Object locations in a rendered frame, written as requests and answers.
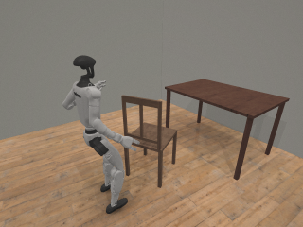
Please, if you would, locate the right robot forearm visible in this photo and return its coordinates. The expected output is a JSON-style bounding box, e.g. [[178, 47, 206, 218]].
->
[[93, 119, 123, 143]]

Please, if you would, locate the robot foot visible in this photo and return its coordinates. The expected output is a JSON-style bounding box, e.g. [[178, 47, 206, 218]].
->
[[100, 183, 111, 192], [106, 198, 128, 214]]

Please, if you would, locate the robot right hand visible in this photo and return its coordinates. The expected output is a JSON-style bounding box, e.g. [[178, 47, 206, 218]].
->
[[120, 136, 140, 151]]

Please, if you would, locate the right robot upper arm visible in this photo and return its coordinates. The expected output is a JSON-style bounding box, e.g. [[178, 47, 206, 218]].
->
[[87, 87, 102, 128]]

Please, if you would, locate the robot left hand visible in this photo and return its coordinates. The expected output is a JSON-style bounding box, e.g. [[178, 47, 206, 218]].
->
[[94, 80, 106, 91]]

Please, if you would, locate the right robot foot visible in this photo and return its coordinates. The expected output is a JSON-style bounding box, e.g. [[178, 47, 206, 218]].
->
[[106, 198, 128, 214]]

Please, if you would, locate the left robot foot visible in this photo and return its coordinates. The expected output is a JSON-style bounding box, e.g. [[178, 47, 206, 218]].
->
[[100, 183, 111, 192]]

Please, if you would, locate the left robot upper arm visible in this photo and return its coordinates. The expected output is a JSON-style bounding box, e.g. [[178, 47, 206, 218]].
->
[[62, 81, 78, 110]]

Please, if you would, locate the table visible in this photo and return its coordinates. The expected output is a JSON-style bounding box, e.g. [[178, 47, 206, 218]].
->
[[165, 79, 290, 180]]

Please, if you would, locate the chair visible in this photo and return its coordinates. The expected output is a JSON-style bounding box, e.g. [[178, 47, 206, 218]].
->
[[121, 95, 178, 188]]

